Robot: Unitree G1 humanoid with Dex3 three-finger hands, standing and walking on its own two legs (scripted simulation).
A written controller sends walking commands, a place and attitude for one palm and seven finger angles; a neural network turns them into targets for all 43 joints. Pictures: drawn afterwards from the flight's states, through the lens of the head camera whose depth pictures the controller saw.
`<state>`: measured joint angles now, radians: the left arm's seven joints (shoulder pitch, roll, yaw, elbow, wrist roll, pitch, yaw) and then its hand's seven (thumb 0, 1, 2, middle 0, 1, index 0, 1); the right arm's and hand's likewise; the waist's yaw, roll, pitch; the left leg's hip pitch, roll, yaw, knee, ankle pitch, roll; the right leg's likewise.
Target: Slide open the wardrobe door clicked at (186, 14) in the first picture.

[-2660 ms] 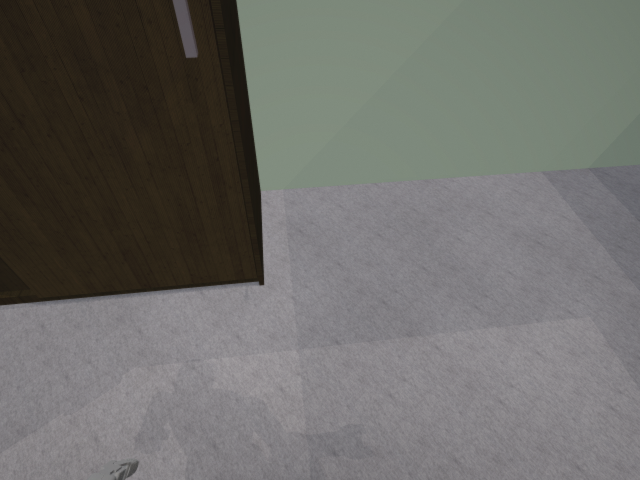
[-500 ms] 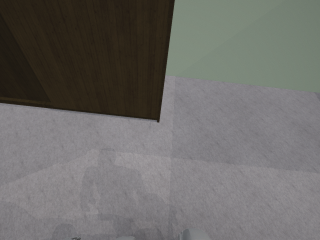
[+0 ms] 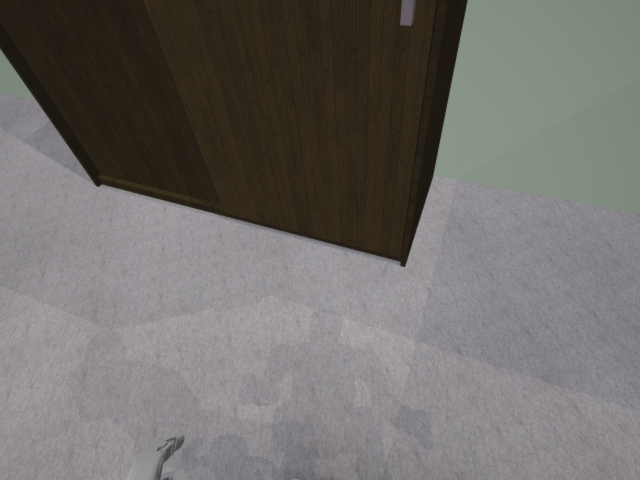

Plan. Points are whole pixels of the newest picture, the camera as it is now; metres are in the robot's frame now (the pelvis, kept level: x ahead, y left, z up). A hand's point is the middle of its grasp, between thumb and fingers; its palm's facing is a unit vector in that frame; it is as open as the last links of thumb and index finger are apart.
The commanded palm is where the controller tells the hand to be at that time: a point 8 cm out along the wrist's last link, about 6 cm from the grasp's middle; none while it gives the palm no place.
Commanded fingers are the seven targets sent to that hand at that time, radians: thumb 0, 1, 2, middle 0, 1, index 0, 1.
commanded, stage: walk to a spot facing it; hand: right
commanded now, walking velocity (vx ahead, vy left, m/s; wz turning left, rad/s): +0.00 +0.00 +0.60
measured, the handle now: out of the picture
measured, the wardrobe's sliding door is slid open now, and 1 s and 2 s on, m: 0.00 0.00 0.00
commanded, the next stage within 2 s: none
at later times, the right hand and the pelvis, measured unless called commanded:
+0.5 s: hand out of the picture +0.13 -0.17 -0.16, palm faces -0.36 +0.92 -0.17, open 7.4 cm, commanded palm none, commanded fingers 0.00 -0.90 -0.90 0.20 0.30 0.20 0.30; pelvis -0.03 -0.02 +0.01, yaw +20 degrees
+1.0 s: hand out of the picture +0.11 -0.12 -0.16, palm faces -0.47 +0.86 -0.19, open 7.4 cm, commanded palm none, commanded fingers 0.00 -0.90 -0.90 0.20 0.30 0.20 0.30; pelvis +0.07 +0.06 +0.00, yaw +34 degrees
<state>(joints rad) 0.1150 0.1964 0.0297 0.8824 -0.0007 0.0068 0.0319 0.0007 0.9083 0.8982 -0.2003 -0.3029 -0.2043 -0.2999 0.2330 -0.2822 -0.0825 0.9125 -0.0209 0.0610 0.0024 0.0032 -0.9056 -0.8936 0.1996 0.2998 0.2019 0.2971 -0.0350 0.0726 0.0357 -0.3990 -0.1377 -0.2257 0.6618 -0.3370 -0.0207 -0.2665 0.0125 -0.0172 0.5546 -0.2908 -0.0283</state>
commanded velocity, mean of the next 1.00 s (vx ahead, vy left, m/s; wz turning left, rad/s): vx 0.18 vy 0.00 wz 0.54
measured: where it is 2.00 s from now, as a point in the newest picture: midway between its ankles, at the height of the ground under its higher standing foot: (283, 442)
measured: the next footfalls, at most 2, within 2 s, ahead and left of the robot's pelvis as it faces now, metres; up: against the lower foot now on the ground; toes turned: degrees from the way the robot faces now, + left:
left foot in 0.60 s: -0.07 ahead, +0.10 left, +0.00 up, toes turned +31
right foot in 1.10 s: +0.31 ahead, +0.08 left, +0.00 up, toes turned +31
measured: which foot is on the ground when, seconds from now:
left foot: up 0.00-0.58, down 0.60-1.00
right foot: down 0.00-0.60, up 0.62-1.00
